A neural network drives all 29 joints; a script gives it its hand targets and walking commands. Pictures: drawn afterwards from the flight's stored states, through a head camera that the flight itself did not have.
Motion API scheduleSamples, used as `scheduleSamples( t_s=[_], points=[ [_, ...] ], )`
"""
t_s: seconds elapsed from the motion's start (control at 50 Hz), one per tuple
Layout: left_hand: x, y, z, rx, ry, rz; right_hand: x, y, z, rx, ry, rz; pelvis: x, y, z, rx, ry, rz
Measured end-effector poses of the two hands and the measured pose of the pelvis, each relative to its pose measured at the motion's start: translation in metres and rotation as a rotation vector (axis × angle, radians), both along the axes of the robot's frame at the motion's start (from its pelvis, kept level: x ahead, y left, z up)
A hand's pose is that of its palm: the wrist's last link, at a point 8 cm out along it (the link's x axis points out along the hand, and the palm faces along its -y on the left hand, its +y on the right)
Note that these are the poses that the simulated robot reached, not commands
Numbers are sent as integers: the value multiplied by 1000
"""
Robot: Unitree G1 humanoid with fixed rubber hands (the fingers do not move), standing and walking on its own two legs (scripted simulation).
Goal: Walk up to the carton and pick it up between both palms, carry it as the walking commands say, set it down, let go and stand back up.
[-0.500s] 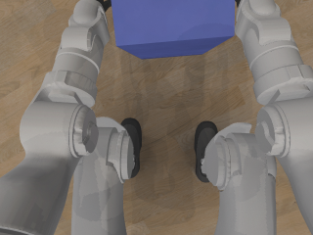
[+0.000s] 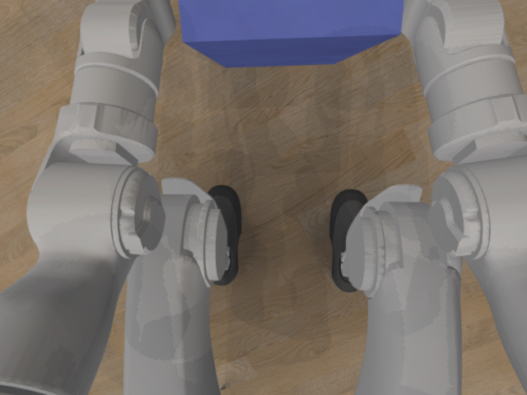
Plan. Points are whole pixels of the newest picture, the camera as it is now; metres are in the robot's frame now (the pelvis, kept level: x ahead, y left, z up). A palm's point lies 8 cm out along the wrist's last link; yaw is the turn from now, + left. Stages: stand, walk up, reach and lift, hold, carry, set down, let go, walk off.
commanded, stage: reach and lift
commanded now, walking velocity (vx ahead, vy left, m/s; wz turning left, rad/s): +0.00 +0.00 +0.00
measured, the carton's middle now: out of the picture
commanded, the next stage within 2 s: none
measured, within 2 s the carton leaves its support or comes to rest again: neither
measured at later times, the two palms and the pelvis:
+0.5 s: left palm out of the picture +0.55 +0.15 -0.10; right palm out of the picture +0.56 -0.12 -0.11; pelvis +0.00 +0.00 +0.04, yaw -1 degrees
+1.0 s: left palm out of the picture +0.54 +0.15 -0.03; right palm out of the picture +0.54 -0.12 -0.04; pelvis -0.01 +0.00 +0.08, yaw -1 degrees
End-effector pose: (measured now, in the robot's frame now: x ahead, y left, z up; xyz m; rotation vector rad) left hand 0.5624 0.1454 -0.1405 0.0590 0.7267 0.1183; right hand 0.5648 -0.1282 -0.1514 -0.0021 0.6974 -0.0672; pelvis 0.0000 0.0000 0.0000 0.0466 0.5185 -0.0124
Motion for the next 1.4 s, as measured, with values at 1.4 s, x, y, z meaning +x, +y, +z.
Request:
scheduleSamples(
  t_s=[1.4],
  points=[
    [-44, -1, 167, -1, -54, 48, -39, 3, 175, 17, -35, -37, -14, 1, 115, -17, -161, -23]
  ],
)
